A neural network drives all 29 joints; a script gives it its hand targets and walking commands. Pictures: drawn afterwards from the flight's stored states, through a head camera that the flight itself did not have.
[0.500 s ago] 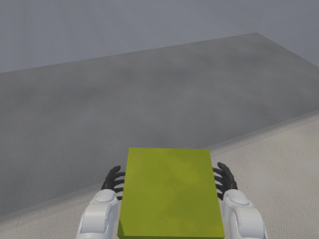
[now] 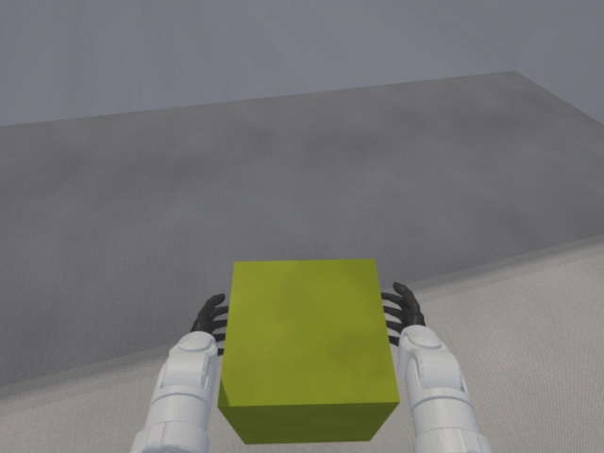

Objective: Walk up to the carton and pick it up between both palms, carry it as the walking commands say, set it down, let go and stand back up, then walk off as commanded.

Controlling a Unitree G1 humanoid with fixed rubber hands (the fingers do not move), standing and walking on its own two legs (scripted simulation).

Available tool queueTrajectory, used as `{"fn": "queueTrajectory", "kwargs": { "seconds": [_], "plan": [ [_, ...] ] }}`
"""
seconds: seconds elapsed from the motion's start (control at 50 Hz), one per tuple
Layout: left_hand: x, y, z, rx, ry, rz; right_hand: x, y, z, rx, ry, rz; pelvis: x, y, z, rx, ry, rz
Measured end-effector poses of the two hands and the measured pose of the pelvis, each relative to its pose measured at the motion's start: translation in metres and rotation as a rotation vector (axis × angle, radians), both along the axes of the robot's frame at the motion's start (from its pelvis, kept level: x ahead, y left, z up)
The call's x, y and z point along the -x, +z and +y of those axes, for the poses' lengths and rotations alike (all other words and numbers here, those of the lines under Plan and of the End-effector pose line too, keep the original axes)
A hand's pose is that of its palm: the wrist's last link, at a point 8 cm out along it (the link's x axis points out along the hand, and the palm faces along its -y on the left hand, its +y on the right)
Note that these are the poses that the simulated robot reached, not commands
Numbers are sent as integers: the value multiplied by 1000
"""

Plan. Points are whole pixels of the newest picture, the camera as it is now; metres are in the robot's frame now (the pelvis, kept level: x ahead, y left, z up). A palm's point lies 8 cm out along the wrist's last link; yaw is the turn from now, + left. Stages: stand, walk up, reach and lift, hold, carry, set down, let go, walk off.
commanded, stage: set down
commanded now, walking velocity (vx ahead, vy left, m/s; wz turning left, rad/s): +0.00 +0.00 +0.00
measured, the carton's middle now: (306, 356) +0.30 -0.01 -0.08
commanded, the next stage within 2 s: none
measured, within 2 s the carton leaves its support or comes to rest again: neither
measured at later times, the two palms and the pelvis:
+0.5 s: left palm (194, 369) +0.31 +0.17 -0.12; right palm (376, 366) +0.29 -0.13 -0.11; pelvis +0.00 +0.05 -0.03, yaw +3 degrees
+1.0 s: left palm (221, 362) +0.35 +0.14 -0.20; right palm (379, 358) +0.34 -0.16 -0.18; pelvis -0.02 +0.00 -0.11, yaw +3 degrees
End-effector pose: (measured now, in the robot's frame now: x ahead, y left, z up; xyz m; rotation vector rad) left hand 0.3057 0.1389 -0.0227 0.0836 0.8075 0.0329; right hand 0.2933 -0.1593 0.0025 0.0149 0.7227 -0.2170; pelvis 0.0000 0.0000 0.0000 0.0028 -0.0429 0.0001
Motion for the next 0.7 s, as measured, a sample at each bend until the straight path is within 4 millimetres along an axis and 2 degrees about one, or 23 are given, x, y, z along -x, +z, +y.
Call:
{"fn": "queueTrajectory", "kwargs": {
  "seconds": [0.1, 0.2, 0.32, 0.42, 0.54, 0.7],
  "plan": [
    [-4, -20, 3, 31, 20, -1, -13, -7, 4, 21, 14, -5, -13, 1, 3, 5, -2, 81],
    [-5, -41, 14, 28, 38, 28, -20, -29, 16, 21, 31, 21, -21, -1, 12, 17, 7, 164],
    [-5, -67, 29, 12, 43, 40, -15, -67, 29, -2, 21, 33, -20, -9, 29, 35, 31, 280],
    [-4, -87, 34, 10, 49, 13, -5, -94, 33, -29, -7, 4, -12, -19, 42, 46, 52, 379],
    [-9, -110, 24, 23, 15, -25, -1, -112, 24, 6, -21, -32, 6, -39, 47, 44, 58, 434],
    [-25, -134, -4, 48, -13, -68, -18, -120, -2, 42, -16, -74, 28, -70, 37, 35, 64, 459]
  ]
}}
